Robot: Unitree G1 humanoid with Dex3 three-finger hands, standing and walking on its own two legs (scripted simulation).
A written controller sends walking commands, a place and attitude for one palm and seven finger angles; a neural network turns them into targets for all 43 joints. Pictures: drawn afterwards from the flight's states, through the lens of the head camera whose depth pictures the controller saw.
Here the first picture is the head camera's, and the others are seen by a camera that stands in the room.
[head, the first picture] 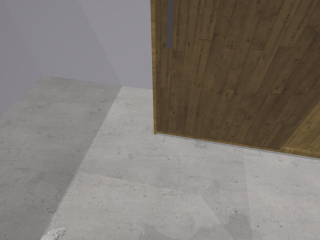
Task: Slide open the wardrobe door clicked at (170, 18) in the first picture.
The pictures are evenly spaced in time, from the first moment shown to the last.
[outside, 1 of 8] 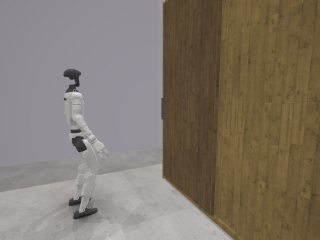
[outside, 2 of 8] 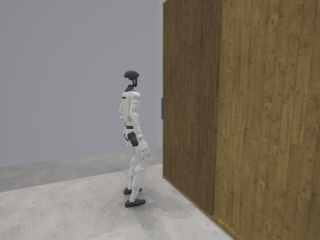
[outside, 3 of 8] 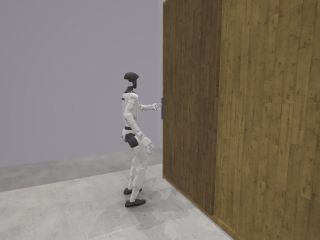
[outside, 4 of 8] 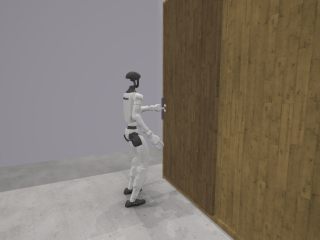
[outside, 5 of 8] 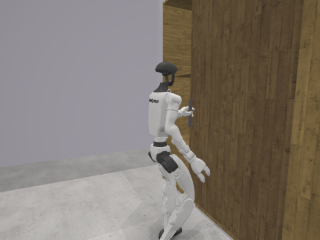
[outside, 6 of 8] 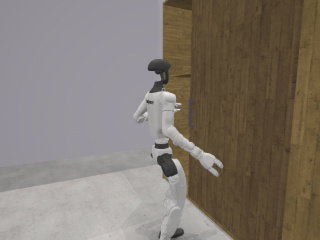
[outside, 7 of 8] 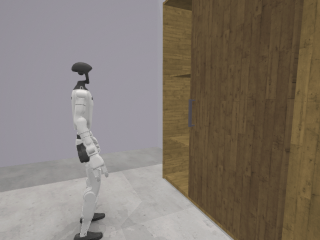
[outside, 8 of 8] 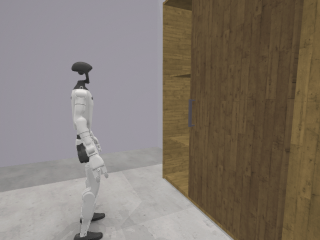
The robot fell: no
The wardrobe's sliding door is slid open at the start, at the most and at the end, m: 0.00 0.57 0.57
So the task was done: yes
